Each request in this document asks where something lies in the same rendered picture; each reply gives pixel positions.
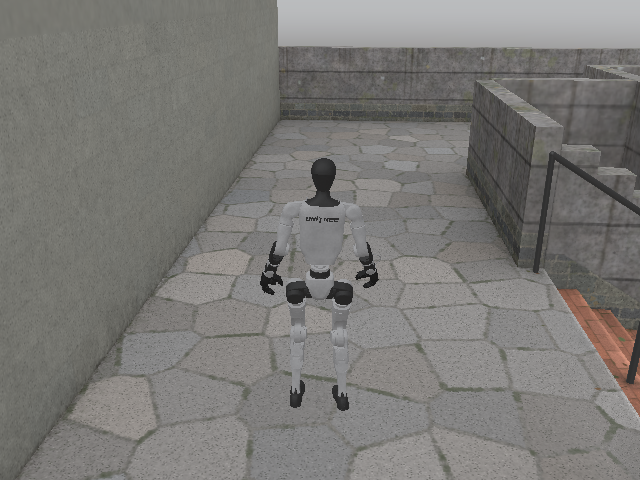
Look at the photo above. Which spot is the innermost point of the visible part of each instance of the stairs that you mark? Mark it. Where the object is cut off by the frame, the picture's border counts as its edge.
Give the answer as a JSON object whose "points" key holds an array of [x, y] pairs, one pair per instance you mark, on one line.
{"points": [[613, 342]]}

